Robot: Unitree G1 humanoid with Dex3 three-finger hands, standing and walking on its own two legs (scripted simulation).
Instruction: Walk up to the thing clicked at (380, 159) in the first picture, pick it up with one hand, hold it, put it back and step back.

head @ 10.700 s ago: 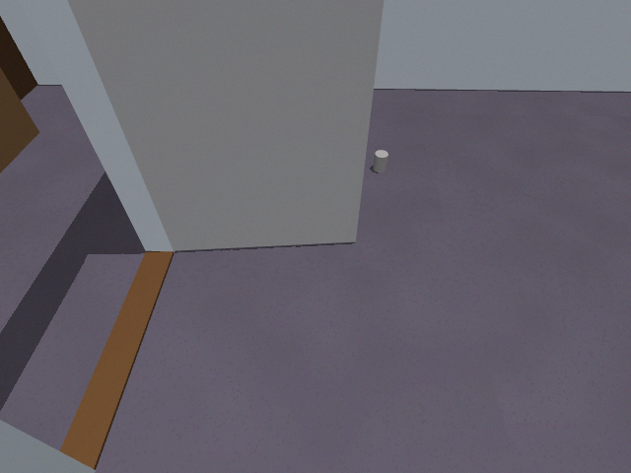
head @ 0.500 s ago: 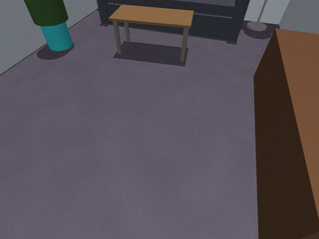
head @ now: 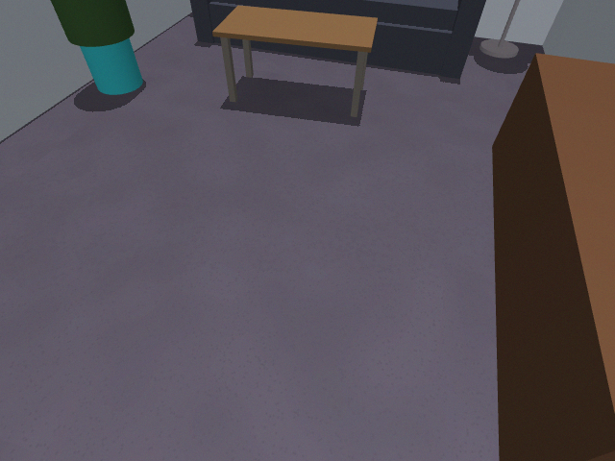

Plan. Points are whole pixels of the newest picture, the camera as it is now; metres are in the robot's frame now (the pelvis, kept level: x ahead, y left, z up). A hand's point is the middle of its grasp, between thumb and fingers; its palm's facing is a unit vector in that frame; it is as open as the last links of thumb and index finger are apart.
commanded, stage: stand
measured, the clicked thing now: out of the picture +0.19 +1.28 -0.73
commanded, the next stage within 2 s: walk up in 0.80 s
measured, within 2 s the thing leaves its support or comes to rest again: neither
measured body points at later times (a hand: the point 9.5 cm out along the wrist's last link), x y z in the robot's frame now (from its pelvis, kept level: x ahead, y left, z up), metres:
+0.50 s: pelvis +0.00 +0.00 +0.00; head +0.01 +0.01 +0.45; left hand +0.07 +0.30 -0.14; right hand +0.08 -0.30 -0.13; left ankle +0.03 +0.12 -0.75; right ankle -0.05 -0.15 -0.75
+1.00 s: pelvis +0.02 -0.02 -0.01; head +0.03 -0.03 +0.44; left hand +0.10 +0.31 -0.12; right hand +0.07 -0.35 -0.13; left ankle +0.03 +0.12 -0.75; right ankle +0.02 -0.15 -0.73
